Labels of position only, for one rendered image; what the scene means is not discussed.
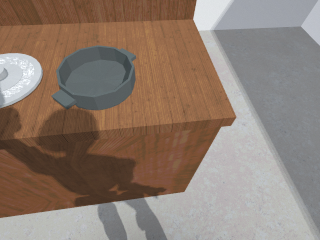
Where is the lid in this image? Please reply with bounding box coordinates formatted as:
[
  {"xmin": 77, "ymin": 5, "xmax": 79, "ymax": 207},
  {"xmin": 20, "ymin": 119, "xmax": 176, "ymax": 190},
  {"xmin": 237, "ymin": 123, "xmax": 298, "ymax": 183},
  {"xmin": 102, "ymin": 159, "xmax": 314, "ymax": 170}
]
[{"xmin": 0, "ymin": 53, "xmax": 43, "ymax": 108}]

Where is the table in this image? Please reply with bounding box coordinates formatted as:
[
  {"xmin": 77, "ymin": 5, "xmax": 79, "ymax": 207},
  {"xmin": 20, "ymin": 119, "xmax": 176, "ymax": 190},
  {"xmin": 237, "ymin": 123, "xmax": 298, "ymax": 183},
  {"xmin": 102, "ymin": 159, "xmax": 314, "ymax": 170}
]
[{"xmin": 0, "ymin": 0, "xmax": 236, "ymax": 218}]

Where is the pot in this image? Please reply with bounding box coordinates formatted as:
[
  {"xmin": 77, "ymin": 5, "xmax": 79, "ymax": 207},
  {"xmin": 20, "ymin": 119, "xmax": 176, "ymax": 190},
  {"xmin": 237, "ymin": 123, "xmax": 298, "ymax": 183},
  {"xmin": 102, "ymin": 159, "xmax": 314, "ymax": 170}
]
[{"xmin": 51, "ymin": 45, "xmax": 136, "ymax": 111}]

